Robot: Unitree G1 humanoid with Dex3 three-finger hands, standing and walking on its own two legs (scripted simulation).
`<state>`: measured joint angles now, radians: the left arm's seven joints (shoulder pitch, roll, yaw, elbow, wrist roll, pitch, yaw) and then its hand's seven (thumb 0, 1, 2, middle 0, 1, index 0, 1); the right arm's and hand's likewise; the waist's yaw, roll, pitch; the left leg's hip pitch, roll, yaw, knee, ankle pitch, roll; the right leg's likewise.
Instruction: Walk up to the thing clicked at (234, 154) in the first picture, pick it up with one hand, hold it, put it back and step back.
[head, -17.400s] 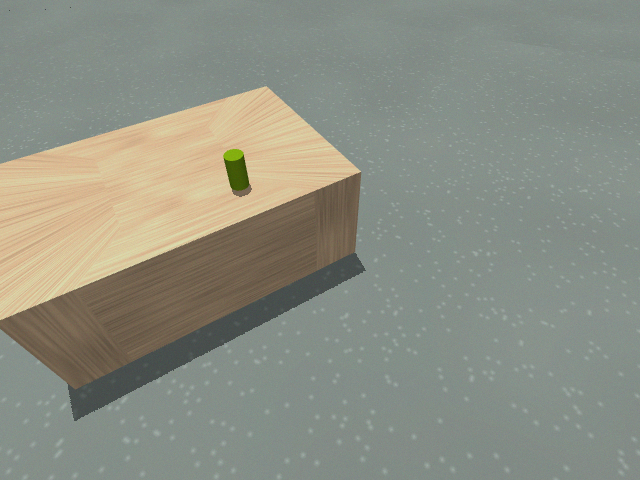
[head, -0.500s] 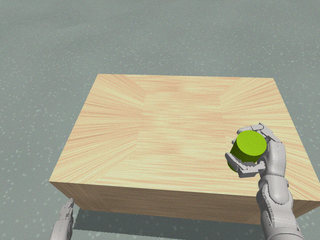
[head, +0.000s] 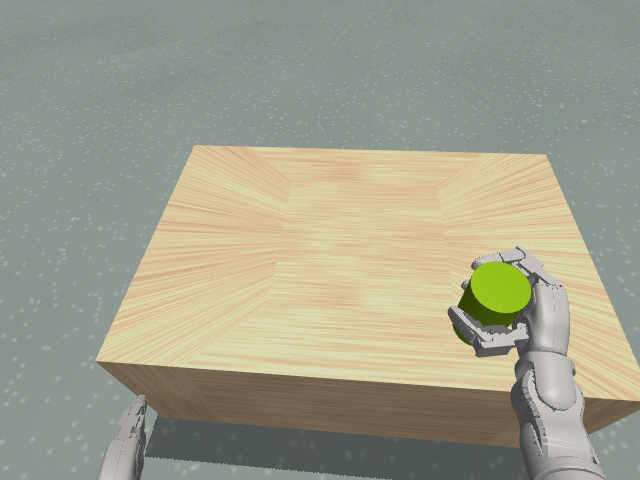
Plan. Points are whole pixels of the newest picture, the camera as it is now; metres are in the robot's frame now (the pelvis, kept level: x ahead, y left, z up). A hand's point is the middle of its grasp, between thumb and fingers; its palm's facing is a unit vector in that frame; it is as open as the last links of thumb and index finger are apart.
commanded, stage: crouch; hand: right
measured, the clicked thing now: (487, 307) +0.34 -0.17 +0.04
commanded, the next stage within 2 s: lower in 1.48 s
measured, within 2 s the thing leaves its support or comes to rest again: neither
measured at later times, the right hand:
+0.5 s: hand (473, 299) +0.38 -0.18 -0.02, palm faces +0.23 +0.97 -0.01, open 8.9 cm
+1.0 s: hand (460, 284) +0.46 -0.19 -0.10, palm faces +0.24 +0.97 +0.00, open 8.9 cm
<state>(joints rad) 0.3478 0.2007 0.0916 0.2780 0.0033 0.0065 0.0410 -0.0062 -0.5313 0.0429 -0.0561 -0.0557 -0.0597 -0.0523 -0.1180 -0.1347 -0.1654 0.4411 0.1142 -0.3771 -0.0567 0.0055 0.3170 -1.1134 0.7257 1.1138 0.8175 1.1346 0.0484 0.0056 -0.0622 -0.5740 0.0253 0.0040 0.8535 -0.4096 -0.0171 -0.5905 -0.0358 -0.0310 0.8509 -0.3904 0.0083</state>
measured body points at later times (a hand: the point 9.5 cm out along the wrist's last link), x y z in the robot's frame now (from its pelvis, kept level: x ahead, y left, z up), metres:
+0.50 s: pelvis -0.01 +0.00 -0.03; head +0.08 -0.02 +0.41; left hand +0.15 +0.27 -0.06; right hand +0.36 -0.23 -0.02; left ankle +0.01 +0.13 -0.70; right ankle +0.02 -0.12 -0.70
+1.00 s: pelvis -0.02 -0.01 -0.08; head +0.13 -0.06 +0.34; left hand +0.14 +0.26 -0.05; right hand +0.44 -0.24 -0.10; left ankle +0.01 +0.13 -0.70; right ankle +0.02 -0.12 -0.70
